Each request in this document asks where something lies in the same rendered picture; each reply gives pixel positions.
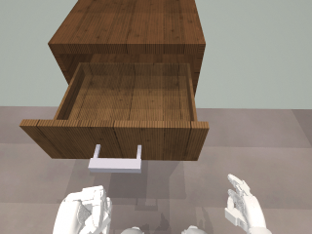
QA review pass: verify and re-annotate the left robot hand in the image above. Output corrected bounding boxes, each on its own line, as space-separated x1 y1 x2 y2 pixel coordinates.
53 185 112 234

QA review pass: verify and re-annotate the right robot hand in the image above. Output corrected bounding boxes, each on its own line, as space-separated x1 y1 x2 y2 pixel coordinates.
224 174 266 233

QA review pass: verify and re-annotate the drawer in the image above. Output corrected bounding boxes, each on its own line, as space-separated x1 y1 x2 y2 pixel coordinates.
19 62 210 161

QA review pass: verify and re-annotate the handle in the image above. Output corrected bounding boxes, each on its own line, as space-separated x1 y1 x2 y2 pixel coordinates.
88 144 142 174

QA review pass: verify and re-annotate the cabinet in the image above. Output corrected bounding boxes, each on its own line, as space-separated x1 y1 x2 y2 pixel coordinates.
48 0 206 97

